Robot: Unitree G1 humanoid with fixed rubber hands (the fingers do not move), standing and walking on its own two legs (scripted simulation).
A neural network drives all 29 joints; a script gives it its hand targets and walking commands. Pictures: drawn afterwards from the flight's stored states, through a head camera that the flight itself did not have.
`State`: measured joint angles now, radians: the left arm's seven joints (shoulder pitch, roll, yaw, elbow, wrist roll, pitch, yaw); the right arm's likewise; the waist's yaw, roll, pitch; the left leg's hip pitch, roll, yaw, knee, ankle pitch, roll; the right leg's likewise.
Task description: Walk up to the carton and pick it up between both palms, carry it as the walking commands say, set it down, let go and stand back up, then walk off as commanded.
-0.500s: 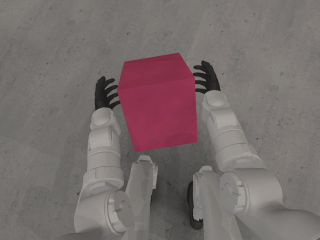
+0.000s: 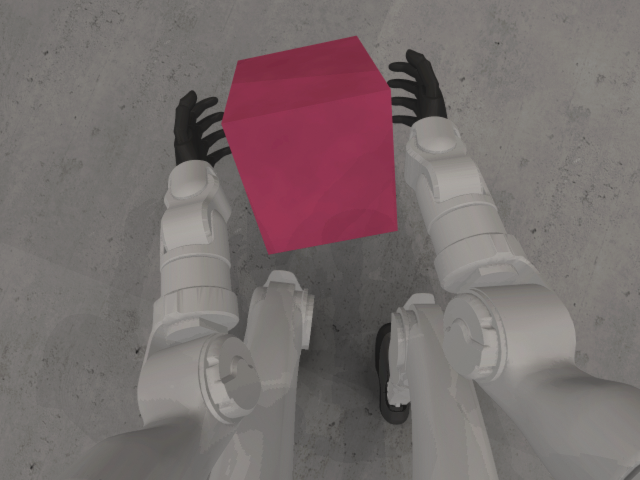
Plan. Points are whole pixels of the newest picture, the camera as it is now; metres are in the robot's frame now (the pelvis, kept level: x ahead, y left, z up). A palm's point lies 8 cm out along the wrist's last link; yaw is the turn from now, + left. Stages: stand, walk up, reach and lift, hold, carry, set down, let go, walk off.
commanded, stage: set down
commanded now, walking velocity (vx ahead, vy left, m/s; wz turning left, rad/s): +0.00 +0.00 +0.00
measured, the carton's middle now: (314, 141) +0.51 +0.10 -0.23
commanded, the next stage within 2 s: none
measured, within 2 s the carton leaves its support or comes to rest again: neither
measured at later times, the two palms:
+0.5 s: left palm (213, 163) +0.45 +0.24 -0.18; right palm (407, 126) +0.53 -0.03 -0.18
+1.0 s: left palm (215, 147) +0.49 +0.25 -0.22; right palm (400, 113) +0.57 -0.02 -0.22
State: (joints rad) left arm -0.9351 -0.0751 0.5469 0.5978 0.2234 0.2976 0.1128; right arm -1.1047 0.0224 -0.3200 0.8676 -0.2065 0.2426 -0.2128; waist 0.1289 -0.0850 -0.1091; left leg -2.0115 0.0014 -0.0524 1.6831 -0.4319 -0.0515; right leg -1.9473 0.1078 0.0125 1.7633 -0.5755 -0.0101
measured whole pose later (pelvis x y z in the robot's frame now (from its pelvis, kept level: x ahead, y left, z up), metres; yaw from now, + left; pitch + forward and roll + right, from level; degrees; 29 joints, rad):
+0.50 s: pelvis -0.01 +0.01 -0.06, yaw +0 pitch +44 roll +0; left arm -1.11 -0.03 0.55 0.61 0.21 0.32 0.11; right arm -1.30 -0.08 -0.29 0.94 -0.17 0.26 -0.19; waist 0.14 -0.08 0.03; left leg -2.20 -0.01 -0.04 1.87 -0.44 -0.04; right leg -2.13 0.11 0.02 1.95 -0.59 0.01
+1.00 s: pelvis -0.01 +0.00 -0.10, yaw +0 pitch +43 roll +2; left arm -1.28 0.05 0.64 0.67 0.24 0.27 -0.02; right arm -1.50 -0.14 -0.32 1.01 -0.19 0.23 -0.12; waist 0.15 -0.08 0.17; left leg -2.28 0.00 -0.03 2.00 -0.47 -0.05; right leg -2.22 0.14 0.02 2.10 -0.62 0.01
